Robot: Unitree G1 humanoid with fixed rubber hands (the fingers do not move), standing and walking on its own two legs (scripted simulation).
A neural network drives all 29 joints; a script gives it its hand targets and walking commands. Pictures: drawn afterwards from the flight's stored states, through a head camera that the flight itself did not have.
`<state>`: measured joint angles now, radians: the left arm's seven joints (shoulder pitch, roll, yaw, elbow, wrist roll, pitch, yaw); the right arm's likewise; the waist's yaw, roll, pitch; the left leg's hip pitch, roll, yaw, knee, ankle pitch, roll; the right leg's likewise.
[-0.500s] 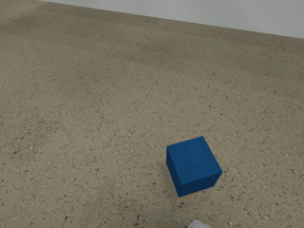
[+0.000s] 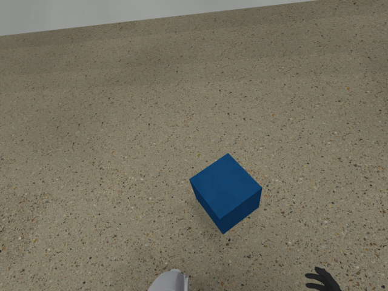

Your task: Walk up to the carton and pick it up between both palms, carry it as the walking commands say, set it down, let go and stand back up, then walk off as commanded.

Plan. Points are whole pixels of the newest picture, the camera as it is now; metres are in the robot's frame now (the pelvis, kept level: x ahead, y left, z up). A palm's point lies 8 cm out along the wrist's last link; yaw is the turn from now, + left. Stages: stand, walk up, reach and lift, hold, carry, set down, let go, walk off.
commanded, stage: walk off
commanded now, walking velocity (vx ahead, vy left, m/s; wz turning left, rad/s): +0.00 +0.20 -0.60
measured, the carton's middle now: (225, 193) +0.61 +0.00 -0.66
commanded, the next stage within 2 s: none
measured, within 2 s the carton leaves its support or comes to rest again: neither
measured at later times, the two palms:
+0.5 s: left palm (55, 273) +0.17 +0.42 -0.15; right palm out of the picture +0.08 -0.10 -0.13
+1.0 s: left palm (53, 229) +0.27 +0.45 -0.12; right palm out of the picture +0.09 -0.04 -0.14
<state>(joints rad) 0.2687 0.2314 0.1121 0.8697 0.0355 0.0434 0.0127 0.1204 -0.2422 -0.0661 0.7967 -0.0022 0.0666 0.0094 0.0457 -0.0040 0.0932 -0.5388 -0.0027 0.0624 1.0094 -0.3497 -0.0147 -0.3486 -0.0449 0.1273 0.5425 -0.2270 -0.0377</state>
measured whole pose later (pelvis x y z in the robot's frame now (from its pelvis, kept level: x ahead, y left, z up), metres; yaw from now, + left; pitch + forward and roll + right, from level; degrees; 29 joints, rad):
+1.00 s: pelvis +0.09 +0.23 -0.01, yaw -33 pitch +3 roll +4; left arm 0.26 0.24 0.11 0.86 0.04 0.05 0.03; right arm 0.11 -0.20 -0.05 0.73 0.00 0.07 0.00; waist 0.04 -0.02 0.09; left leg -0.53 0.01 0.10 1.06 -0.41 0.04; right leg -0.42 -0.05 0.05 0.58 -0.22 -0.02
